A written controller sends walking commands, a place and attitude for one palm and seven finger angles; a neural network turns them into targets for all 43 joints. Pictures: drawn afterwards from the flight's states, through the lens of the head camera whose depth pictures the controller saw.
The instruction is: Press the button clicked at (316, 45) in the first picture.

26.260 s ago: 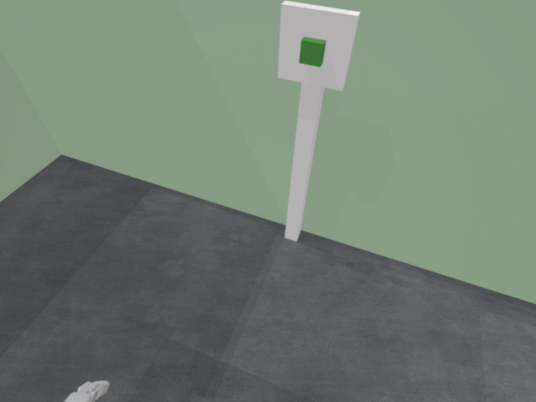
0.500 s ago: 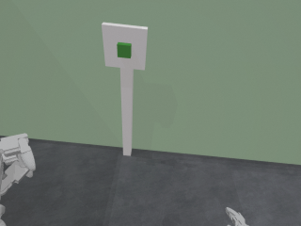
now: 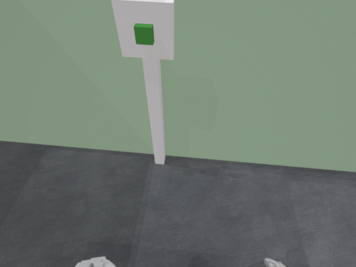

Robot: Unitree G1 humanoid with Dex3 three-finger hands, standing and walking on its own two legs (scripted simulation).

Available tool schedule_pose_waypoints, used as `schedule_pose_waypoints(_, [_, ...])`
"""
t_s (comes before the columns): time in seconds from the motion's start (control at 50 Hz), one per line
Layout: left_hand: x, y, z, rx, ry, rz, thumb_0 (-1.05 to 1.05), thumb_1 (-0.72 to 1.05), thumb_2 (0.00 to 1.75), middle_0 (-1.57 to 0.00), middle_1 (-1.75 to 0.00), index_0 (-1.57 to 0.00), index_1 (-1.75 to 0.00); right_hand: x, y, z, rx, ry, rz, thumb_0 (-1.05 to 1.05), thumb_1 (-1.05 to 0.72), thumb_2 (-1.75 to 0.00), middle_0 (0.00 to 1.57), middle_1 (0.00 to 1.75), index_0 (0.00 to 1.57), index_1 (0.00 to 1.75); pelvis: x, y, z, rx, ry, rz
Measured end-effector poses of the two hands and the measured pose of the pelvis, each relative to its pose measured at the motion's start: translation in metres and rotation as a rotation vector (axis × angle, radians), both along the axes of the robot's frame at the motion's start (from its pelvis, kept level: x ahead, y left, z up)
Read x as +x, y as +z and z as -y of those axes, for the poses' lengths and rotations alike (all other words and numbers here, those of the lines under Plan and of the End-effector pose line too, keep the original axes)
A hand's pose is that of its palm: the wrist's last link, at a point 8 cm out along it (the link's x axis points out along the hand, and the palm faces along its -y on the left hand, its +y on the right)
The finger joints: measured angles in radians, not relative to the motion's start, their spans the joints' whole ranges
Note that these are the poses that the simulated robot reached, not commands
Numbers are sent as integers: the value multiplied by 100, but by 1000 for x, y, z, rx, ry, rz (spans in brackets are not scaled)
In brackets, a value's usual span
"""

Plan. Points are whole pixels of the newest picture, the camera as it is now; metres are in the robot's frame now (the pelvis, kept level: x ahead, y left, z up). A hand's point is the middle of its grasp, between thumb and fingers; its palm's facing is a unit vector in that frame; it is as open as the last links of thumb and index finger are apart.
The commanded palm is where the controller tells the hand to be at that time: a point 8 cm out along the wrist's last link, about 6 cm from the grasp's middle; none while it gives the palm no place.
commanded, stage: let the arm hang, fingers relaxed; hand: left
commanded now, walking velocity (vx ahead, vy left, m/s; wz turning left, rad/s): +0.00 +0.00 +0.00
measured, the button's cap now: (144, 33) +0.78 +0.14 +0.13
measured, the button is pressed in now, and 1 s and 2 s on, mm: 0 0 0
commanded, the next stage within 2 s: stand and wait in 0.84 s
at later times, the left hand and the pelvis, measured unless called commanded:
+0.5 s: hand out of the picture -0.03 +0.19 -0.16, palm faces +0.04 -0.98 -0.18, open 6.9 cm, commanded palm none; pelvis -0.02 +0.02 +0.02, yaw +0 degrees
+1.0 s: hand out of the picture -0.05 +0.19 -0.16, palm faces +0.03 -0.98 -0.18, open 7.4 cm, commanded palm none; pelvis -0.03 +0.03 +0.02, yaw +0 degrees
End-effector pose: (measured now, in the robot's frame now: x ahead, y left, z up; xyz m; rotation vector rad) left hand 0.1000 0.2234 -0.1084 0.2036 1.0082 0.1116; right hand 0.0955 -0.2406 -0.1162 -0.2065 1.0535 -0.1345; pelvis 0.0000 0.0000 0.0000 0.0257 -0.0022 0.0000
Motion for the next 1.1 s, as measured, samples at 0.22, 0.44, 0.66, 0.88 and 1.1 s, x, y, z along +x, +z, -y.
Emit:
schedule_pose_waypoints(0.22, [-97,-20,-33,14,143,-287,1,91,89,-70,-91,-72,-87,-67,-5,-14,-8,-30,-235,1,-90,-90,20,30,19,30,-5,10,-5,-39,21,33])
schedule_pose_waypoints(0.44, [-137,-16,-18,-30,126,-401,1,91,90,-34,-47,-34,-46,-114,-12,-40,51,-63,-318,1,-92,-90,20,30,20,30,-18,19,-17,-31,2,40])
schedule_pose_waypoints(0.66, [-142,-23,-6,-71,111,-400,0,91,90,-21,-32,-22,-32,-158,-12,-58,75,-109,-390,1,-91,-90,20,30,19,30,-27,19,-22,-30,-6,49])
schedule_pose_waypoints(0.88, [-152,-22,-12,-62,121,-426,0,91,90,-20,-31,-20,-30,-177,-13,-67,87,-132,-430,1,-90,-90,20,30,19,30,-31,18,-26,-29,-6,38])
schedule_pose_waypoints(1.1, [-154,-20,-19,-42,127,-442,0,91,90,-20,-30,-20,-30,-161,-13,-60,76,-125,-402,1,-90,-90,20,30,19,30,-28,18,-26,-28,-8,31])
